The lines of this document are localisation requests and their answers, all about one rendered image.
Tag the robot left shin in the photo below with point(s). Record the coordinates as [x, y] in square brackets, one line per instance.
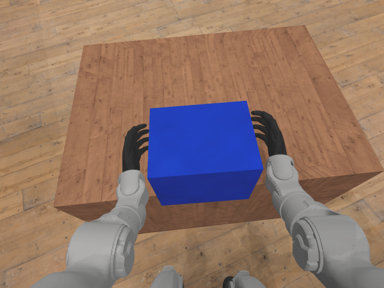
[168, 268]

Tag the pedestal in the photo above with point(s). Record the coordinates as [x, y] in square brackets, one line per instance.
[276, 70]

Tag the robot right shin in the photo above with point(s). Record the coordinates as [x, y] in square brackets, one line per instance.
[242, 273]

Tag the robot right upper arm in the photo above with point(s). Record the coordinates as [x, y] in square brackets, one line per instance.
[335, 250]

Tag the robot left upper arm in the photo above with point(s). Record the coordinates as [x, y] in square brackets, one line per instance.
[99, 254]

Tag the robot right forearm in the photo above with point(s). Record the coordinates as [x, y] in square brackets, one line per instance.
[288, 197]

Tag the robot left hand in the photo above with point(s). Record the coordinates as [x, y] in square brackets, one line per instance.
[131, 153]

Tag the robot shin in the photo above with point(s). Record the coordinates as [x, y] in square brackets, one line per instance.
[168, 268]
[242, 273]

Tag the robot left forearm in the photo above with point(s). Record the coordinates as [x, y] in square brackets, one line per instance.
[130, 210]

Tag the robot right hand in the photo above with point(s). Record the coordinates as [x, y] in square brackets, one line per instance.
[273, 136]

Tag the carton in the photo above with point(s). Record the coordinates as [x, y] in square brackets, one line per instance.
[202, 153]

